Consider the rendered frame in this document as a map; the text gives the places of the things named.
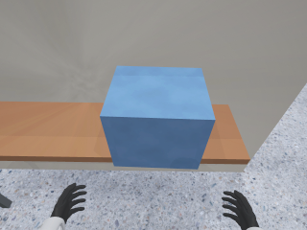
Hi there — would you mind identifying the table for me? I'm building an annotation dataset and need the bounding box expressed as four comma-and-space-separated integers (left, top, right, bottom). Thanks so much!
0, 101, 250, 209

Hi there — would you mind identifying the robot left hand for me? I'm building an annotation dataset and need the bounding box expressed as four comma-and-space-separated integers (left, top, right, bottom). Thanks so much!
50, 182, 87, 224

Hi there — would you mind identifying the robot left forearm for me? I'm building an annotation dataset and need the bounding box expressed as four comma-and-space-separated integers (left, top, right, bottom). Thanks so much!
38, 217, 65, 230

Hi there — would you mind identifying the carton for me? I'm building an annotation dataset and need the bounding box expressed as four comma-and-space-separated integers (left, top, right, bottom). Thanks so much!
100, 65, 216, 170

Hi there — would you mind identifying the robot right hand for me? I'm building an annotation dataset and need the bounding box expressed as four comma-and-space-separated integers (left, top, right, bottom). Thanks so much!
222, 190, 259, 230

